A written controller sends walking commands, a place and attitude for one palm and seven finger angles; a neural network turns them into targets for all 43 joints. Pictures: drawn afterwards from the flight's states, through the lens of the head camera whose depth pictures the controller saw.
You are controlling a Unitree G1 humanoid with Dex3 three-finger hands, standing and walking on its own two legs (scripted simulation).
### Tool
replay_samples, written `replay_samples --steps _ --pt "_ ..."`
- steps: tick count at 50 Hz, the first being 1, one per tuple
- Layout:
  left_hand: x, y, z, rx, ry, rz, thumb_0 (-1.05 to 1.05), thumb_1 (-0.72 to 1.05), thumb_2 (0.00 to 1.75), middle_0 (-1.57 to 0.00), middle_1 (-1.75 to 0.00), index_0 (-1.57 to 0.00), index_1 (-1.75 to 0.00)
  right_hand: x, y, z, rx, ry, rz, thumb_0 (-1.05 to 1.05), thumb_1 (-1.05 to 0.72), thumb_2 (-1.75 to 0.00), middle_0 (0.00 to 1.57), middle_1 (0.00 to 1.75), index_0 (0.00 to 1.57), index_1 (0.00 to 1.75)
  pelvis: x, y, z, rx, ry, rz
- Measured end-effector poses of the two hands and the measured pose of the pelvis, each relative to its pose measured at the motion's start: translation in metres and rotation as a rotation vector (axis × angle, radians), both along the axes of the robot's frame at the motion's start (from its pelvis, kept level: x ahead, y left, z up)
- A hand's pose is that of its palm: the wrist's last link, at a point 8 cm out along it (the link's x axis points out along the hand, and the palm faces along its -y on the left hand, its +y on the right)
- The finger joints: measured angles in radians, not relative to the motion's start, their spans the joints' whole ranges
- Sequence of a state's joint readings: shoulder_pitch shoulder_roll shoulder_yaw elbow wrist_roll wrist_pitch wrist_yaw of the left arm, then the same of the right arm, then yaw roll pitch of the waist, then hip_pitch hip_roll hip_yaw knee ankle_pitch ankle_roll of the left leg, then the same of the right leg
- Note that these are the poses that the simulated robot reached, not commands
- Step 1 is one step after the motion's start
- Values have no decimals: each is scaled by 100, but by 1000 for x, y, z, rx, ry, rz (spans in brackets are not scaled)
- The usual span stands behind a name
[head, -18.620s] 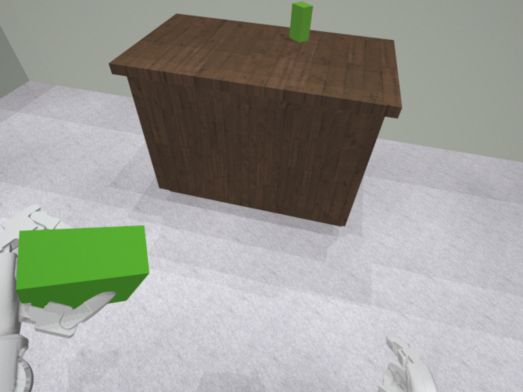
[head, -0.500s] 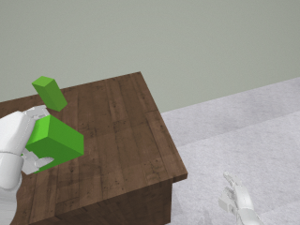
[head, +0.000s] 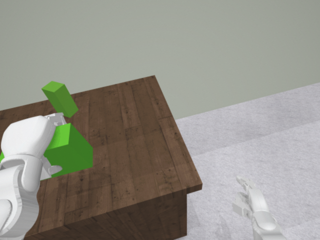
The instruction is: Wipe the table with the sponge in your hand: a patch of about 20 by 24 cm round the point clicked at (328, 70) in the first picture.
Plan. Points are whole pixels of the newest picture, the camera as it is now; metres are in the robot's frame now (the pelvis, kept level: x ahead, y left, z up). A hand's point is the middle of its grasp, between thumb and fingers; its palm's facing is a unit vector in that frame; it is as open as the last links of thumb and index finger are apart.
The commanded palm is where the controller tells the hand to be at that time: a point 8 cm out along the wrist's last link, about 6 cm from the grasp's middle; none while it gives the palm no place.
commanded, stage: turn the palm down, sponge in hand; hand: left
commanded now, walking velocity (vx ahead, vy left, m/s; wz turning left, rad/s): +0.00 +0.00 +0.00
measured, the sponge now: (56, 157) +0.23 +0.29 +0.12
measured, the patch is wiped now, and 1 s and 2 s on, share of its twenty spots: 0.00 0.00 0.00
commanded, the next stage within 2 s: move the sponge above the wiping area in 0.38 s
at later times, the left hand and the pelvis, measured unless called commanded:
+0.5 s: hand (57, 150) +0.23 +0.27 +0.15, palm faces +0.11 -0.06 -0.99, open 9.4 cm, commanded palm +0.19 +0.26 +0.22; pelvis +0.00 -0.02 +0.00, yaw -1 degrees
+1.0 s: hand (60, 149) +0.25 +0.28 +0.13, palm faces +0.07 -0.07 -1.00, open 9.4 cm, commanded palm +0.21 +0.27 +0.20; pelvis +0.01 -0.01 +0.00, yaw -1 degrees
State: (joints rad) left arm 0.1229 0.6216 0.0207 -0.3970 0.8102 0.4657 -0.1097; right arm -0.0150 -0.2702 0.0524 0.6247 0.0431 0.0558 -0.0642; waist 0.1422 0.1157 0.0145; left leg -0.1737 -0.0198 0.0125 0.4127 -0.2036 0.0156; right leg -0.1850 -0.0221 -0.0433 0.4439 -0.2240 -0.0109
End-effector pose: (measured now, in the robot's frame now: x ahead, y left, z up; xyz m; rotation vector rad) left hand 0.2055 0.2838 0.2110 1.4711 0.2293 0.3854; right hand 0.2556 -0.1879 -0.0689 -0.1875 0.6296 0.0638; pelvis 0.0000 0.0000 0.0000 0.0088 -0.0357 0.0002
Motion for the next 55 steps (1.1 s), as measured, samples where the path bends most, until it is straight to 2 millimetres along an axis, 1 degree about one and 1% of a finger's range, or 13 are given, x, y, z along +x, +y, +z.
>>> replay_samples --steps 6,15,20,27,33,42,50,55 --pt "-2 -5 1 3 -10 16 0 -44 106 -79 -138 -80 -138 0 -7 0 11 -3 -7 1 -91 -90 20 30 20 30 -1 -6 0 2 -4 0" --pt "-2 -15 -5 0 21 8 0 -44 106 -79 -138 -80 -138 -4 -19 -2 11 -13 -22 1 -91 -90 20 30 20 30 -2 -14 -1 6 -10 -3" --pt "-1 -20 -5 3 11 -8 0 -44 106 -79 -138 -80 -138 -7 -26 -3 11 -17 -34 1 -91 -90 20 30 20 30 -2 -17 -1 6 -13 -7" --pt "2 -20 -8 -3 13 10 0 -44 106 -79 -138 -80 -138 -10 -32 -5 10 -14 -52 1 -91 -90 20 30 20 30 -2 -19 -2 7 -13 -9" --pt "11 -15 -17 -2 52 22 0 -44 106 -79 -138 -80 -138 -13 -35 -8 -1 -5 -61 1 -91 -90 20 30 20 30 -1 -20 -2 8 -9 -7" --pt "16 -17 -19 -6 36 -20 0 -44 106 -79 -138 -80 -138 -13 -34 -10 -2 6 -70 1 -91 -90 20 30 20 30 5 -15 -1 5 -3 -11" --pt "18 -6 -25 -18 45 27 0 -44 106 -79 -138 -80 -138 -6 -26 -10 3 20 -58 1 -91 -90 20 30 20 30 11 -10 -1 4 5 -9" --pt "16 -9 -29 -26 53 9 0 -44 106 -79 -138 -80 -138 0 -19 -8 6 12 -45 1 -91 -90 20 30 20 30 15 -6 0 2 7 -4"
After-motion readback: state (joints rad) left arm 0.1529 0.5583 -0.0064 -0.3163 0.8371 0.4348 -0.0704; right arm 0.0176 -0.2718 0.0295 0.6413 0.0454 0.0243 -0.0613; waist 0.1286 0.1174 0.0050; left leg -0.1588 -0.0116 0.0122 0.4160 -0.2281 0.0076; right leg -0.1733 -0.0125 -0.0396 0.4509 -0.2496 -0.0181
